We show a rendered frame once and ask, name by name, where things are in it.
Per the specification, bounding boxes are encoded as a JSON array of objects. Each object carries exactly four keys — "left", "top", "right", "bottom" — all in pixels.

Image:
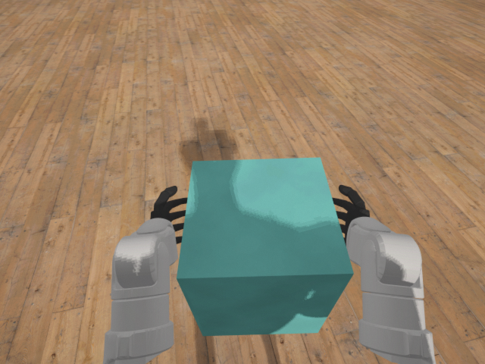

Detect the robot left forearm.
[{"left": 103, "top": 218, "right": 178, "bottom": 364}]

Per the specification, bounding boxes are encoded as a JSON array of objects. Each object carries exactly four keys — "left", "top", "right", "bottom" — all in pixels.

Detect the left robot hand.
[{"left": 150, "top": 186, "right": 187, "bottom": 244}]

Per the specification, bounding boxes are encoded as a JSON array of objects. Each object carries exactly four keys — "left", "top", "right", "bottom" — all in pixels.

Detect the robot right forearm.
[{"left": 346, "top": 217, "right": 436, "bottom": 364}]

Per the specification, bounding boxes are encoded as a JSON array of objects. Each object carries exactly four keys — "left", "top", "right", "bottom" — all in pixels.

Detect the right robot hand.
[{"left": 332, "top": 185, "right": 370, "bottom": 244}]

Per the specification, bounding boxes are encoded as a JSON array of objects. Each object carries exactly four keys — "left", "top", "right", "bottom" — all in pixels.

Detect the carton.
[{"left": 177, "top": 158, "right": 354, "bottom": 336}]

